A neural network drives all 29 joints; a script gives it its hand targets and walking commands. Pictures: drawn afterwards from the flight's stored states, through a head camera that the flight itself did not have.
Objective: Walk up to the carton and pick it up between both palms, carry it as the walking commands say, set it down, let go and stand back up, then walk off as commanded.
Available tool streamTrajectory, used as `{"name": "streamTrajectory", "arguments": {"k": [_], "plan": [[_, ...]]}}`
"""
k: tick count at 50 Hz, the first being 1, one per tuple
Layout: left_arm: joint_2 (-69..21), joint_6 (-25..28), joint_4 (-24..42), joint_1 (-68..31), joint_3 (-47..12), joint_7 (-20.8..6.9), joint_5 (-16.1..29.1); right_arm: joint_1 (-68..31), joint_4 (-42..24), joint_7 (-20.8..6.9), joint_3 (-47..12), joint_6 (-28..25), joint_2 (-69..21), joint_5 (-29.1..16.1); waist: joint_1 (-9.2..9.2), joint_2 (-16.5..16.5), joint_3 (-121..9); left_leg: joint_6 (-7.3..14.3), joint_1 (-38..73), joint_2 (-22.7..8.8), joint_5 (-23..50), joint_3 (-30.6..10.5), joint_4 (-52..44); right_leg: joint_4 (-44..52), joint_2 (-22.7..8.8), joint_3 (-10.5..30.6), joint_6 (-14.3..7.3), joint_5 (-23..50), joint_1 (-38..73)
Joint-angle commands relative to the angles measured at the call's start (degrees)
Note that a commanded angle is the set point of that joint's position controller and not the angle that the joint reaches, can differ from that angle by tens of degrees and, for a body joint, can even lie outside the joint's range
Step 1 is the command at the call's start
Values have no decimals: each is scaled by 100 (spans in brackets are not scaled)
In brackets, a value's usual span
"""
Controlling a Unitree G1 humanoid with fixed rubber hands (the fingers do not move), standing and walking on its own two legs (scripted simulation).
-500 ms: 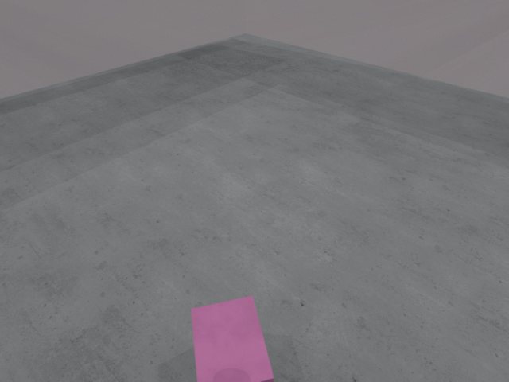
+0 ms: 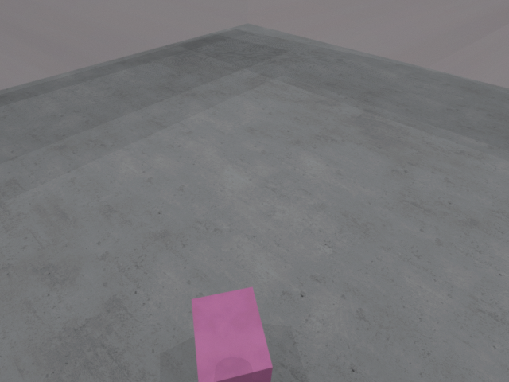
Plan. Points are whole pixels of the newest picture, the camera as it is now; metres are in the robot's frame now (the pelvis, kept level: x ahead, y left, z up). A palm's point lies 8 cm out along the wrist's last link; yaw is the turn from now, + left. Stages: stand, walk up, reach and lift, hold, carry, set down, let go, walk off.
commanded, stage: stand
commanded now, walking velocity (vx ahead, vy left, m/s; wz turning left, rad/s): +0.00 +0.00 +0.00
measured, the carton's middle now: (230, 347) +0.46 +0.09 -0.65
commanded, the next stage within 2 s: walk off in 0.42 s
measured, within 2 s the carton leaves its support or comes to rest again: neither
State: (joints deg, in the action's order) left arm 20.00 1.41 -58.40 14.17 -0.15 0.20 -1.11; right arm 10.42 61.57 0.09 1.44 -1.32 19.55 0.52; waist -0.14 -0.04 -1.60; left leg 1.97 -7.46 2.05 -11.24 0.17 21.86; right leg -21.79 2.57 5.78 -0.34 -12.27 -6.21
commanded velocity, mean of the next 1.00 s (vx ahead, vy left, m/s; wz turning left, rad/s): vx -0.10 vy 0.00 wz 0.00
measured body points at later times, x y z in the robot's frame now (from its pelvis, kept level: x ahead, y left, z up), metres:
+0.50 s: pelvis +0.00 +0.00 +0.00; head -0.02 +0.00 +0.45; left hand +0.06 +0.31 -0.13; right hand +0.07 -0.30 -0.13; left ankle +0.01 +0.10 -0.75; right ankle +0.00 -0.12 -0.75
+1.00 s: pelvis -0.05 -0.02 -0.02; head -0.04 -0.04 +0.43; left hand -0.03 +0.27 -0.15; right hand +0.02 -0.29 -0.17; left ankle +0.01 +0.10 -0.75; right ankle -0.06 -0.13 -0.75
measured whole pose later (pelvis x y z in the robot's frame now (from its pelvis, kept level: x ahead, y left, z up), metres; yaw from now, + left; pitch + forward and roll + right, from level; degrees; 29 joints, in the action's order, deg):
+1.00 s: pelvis -0.05 -0.02 -0.02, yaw +1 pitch -1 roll +2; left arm 16.6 -3.1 -61.3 12.9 0.3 2.0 -1.2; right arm 7.5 62.2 0.7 1.5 3.8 16.4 0.5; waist 0.3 -0.7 1.2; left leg 0.6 -18.7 2.6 -9.5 0.0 28.9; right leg -35.2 -0.8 1.7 -0.2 -18.4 -15.1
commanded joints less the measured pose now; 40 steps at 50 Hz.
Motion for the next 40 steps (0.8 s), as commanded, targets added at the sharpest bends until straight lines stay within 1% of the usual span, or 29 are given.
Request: {"name": "streamTrajectory", "arguments": {"k": [1,2,6,7,8,10,11,12,13,15,16,17,18,21,22,23,24,26,27,29,30,31,32,34,35,37,38,39,40], "plan": [[1159,128,368,-359,253,56,-3,-316,-375,52,201,-120,1149,-6,-44,-13,320,-60,41,-796,142,-759,-452,462,-690,595,-77,361,-598],[1201,127,361,-341,269,60,18,-328,-344,56,187,-118,1075,-14,-9,103,313,-49,52,-807,179,-803,-503,444,-683,551,-93,311,-594],[1137,128,262,-275,232,45,9,-330,-331,53,174,-142,1155,-10,-8,-100,258,-38,81,-825,149,-776,-482,436,-711,581,-81,396,-535],[1133,117,266,-359,231,48,19,-311,-309,60,192,-142,1184,-28,-45,71,307,-39,84,-825,274,-815,-483,454,-707,575,-96,444,-531],[1113,108,259,-376,222,44,20,-352,-298,69,174,-145,1193,-11,-17,-28,198,-24,73,-841,271,-798,-478,446,-726,550,-95,513,-452],[1179,115,249,-364,236,50,36,-331,-287,64,167,-134,1152,-19,-7,26,210,-39,79,-805,137,-772,-526,463,-710,548,-83,508,-436],[1207,111,240,-469,244,53,21,-339,-277,65,151,-145,1101,-17,-45,30,156,-38,142,-825,226,-798,-510,438,-735,577,-108,490,-458],[1224,101,211,-403,256,53,18,-357,-263,72,151,-126,1151,-15,-3,36,214,-34,99,-831,236,-805,-529,470,-699,532,-85,402,-475],[1187,109,232,-393,243,52,31,-305,-256,69,151,-140,1196,-25,-2,-115,213,-28,61,-815,260,-783,-534,457,-724,557,-89,476,-409],[1151,103,180,-433,221,52,25,-359,-269,68,150,-154,1185,-6,-35,28,166,-23,94,-839,297,-793,-545,439,-722,504,-97,501,-400],[1159,100,161,-396,221,51,37,-378,-240,70,147,-153,1177,-15,10,-72,228,-26,44,-819,224,-789,-550,466,-711,536,-91,509,-386],[1220,104,185,-503,239,50,31,-434,-254,60,133,-149,1134,-20,-4,27,194,-56,91,-825,283,-783,-562,450,-716,503,-83,457,-421],[1170,99,152,-436,226,46,29,-414,-244,52,141,-146,1206,-14,4,-61,187,-40,57,-831,70,-809,-567,455,-706,509,-82,348,-424],[1179,94,139,-499,216,42,36,-409,-210,69,131,-142,1182,-21,-6,-37,206,-37,60,-838,267,-794,-555,499,-726,517,-73,489,-397],[1211,88,132,-510,230,48,43,-360,-221,63,134,-142,1156,-4,-64,44,212,-54,82,-815,223,-780,-588,481,-721,492,-66,517,-380],[1168,86,108,-499,212,48,36,-389,-201,71,124,-150,1182,-11,-13,35,274,-35,80,-848,304,-788,-561,483,-737,522,-78,599,-399],[1154,88,116,-526,201,49,35,-367,-183,70,132,-139,1162,-45,-23,69,195,-39,113,-834,297,-808,-560,468,-729,492,-82,606,-399],[1160,92,113,-573,212,50,37,-353,-188,72,147,-138,1246,-19,-78,11,209,-51,128,-784,251,-761,-576,514,-721,517,-66,567,-412],[1181,91,115,-560,216,50,30,-423,-171,62,141,-131,1222,-21,-26,-102,109,-46,167,-820,274,-771,-587,475,-707,482,-60,580,-345],[1189,75,69,-550,234,47,31,-419,-158,69,155,-131,1250,-24,-27,25,181,-55,107,-827,251,-783,-578,500,-708,485,-68,530,-377],[1162,73,70,-612,215,44,27,-417,-142,71,136,-131,1209,-33,-60,-9,234,-63,50,-818,205,-800,-599,494,-711,478,-78,548,-394],[1100,85,61,-571,183,33,38,-397,-119,68,95,-132,1132,-34,-17,-58,200,-59,67,-845,554,-773,-546,477,-771,499,-55,756,-315],[994,80,-10,-531,169,33,78,-358,-67,68,80,-131,1077,-66,-18,34,145,-85,138,-934,1074,-802,-529,419,-829,476,9,1029,-270],[491,-24,-224,-277,13,61,135,-164,80,69,-5,-25,768,-120,-13,-84,29,-97,230,-977,1869,-715,-378,213,-882,422,96,1442,-273],[560,-91,-154,-243,24,90,122,-19,72,46,-29,42,699,-111,-32,-102,6,-122,206,-1005,2092,-694,-276,24,-884,361,108,1488,-270],[791,-189,-158,-260,82,160,114,-76,26,53,29,140,879,-86,-32,-57,-41,-70,78,-1048,2305,-717,-124,-173,-835,265,112,1464,-348],[811,-229,-139,-215,101,176,103,-63,28,57,62,180,986,-73,-29,-114,-92,-39,22,-1055,2335,-748,-23,-318,-826,249,102,1493,-364],[818,-259,-141,-201,112,185,82,-161,-14,66,97,216,1061,-86,-6,-233,-83,-20,-74,-1070,2187,-770,-44,-368,-787,201,89,1370,-444],[958,-303,-124,-246,165,202,73,-128,-31,80,127,245,1131,-84,-24,-184,-1,21,-192,-1117,2119,-894,-30,-517,-753,142,60,1277,-565]]}}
